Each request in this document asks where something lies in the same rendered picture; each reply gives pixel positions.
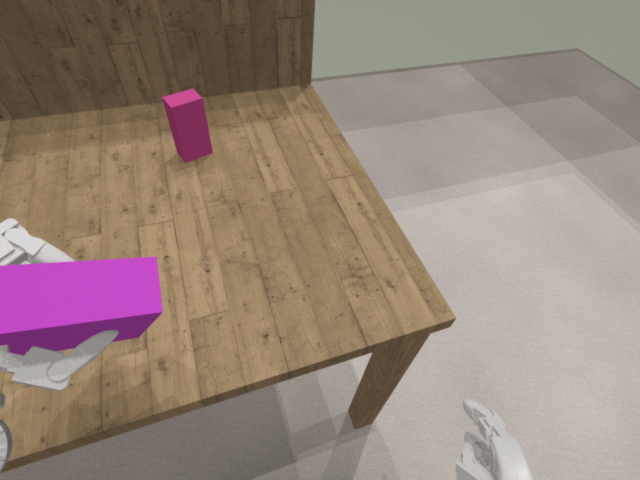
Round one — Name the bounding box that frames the robot left hand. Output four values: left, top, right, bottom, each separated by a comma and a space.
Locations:
0, 218, 120, 391

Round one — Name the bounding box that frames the robot right hand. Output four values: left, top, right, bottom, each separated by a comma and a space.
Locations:
456, 398, 533, 480

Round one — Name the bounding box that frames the table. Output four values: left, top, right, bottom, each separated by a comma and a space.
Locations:
0, 0, 456, 473

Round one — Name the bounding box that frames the sponge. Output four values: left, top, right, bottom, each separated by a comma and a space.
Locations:
0, 257, 163, 356

